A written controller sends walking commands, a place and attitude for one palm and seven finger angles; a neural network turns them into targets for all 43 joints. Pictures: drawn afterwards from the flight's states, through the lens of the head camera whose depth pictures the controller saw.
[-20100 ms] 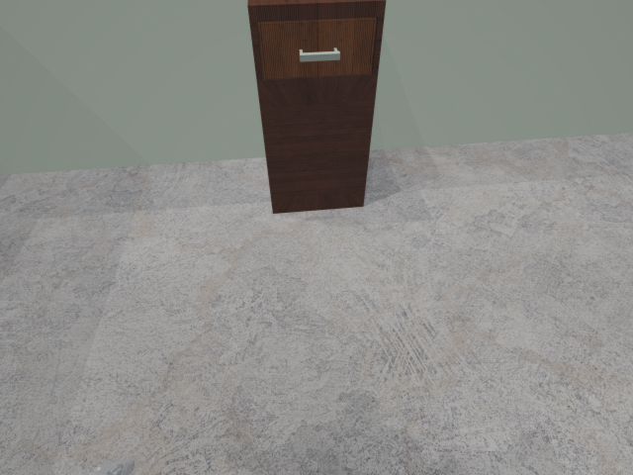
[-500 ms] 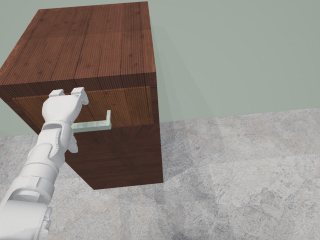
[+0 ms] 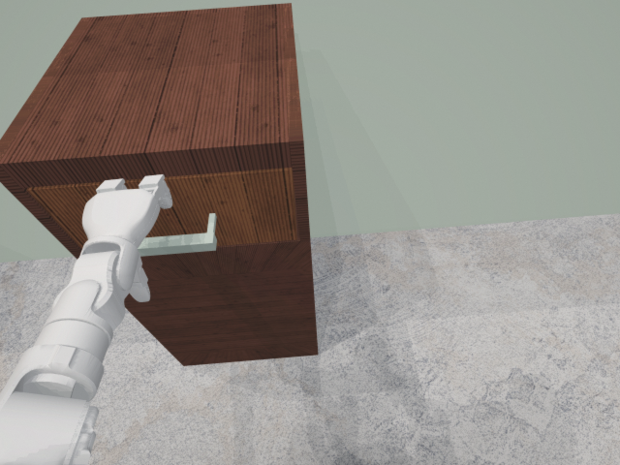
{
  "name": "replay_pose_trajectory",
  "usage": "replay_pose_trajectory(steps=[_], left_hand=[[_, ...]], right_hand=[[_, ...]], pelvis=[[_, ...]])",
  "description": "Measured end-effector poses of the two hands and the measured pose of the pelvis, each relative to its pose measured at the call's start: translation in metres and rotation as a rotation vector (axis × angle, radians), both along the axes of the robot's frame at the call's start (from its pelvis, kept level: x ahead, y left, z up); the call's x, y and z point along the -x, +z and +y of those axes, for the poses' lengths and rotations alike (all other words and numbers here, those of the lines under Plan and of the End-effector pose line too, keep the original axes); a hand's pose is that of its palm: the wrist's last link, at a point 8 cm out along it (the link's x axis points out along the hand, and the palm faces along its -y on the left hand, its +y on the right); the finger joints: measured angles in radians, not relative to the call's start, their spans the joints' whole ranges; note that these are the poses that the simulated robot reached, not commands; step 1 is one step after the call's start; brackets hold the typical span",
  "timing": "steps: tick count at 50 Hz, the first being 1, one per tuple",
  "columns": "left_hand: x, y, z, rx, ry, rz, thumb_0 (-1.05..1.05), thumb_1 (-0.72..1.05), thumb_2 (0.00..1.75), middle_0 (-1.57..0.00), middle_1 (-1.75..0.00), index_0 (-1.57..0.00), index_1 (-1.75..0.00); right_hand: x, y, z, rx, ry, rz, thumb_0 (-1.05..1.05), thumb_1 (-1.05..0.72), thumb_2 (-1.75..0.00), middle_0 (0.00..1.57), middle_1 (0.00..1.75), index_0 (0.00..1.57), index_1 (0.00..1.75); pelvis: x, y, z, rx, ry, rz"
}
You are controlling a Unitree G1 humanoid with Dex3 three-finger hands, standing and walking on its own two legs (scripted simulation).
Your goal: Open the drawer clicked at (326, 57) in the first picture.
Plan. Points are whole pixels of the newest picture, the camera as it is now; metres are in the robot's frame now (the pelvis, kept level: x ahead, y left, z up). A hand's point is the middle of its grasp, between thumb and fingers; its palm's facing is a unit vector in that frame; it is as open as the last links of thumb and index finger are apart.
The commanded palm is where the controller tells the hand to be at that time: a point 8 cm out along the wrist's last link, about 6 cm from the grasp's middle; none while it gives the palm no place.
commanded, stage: move the hooked fingers above the handle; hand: left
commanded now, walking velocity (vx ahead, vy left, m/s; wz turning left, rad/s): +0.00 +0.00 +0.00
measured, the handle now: (174, 233) +0.46 +0.25 -0.01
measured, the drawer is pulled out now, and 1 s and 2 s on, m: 0.00 0.00 0.00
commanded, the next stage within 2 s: lower the fingers behind the handle in 0.86 s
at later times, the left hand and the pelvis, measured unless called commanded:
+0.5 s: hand (134, 239) +0.40 +0.27 +0.05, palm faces -0.07 +0.00 -1.00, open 13.8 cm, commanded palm +0.39 +0.25 +0.11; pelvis +0.00 +0.00 +0.00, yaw +0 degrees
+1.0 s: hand (128, 237) +0.40 +0.27 +0.06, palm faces -0.05 +0.02 -1.00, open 13.8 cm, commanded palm +0.38 +0.26 +0.10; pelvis -0.01 +0.00 +0.00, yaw -1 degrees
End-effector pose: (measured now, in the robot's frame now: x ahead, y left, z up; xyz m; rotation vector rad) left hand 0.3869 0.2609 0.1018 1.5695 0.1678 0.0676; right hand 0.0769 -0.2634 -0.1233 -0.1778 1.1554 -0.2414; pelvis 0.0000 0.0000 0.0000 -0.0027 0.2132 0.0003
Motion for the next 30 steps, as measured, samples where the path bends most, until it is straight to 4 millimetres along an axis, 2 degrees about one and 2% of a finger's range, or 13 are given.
replay_pose_trajectory(steps=[6,11,23,30], left_hand=[[-0.006,-0.002,-0.023,0.039,-0.104,-0.014,0.00,-0.49,0.30,-0.32,-1.20,-0.32,-1.20],[-0.009,0.000,-0.026,0.031,-0.112,-0.066,0.00,-0.49,0.30,-0.36,-1.23,-0.32,-1.20],[0.001,0.004,0.008,-0.018,0.044,-0.012,0.00,-0.49,0.30,-0.33,-1.21,-0.32,-1.21],[0.000,-0.002,-0.020,0.036,-0.102,0.006,0.00,-0.49,0.30,-0.32,-1.21,-0.32,-1.21]], right_hand=[[-0.001,0.003,-0.004,0.021,-0.006,-0.009,0.01,-0.91,-0.90,0.21,0.30,0.20,0.30],[0.002,0.000,-0.005,0.015,-0.019,-0.011,0.01,-0.91,-0.90,0.21,0.30,0.20,0.30],[0.012,-0.003,-0.001,-0.010,-0.028,0.013,0.01,-0.91,-0.90,0.21,0.30,0.20,0.30],[0.010,0.002,-0.006,0.027,-0.010,0.004,0.01,-0.91,-0.90,0.21,0.30,0.20,0.30]], pelvis=[[0.000,-0.001,-0.001,-0.001,-0.002,0.003],[0.002,-0.003,-0.002,-0.003,-0.013,0.013],[0.004,0.000,-0.004,-0.004,-0.010,0.004],[0.006,-0.001,-0.001,0.000,0.002,-0.003]])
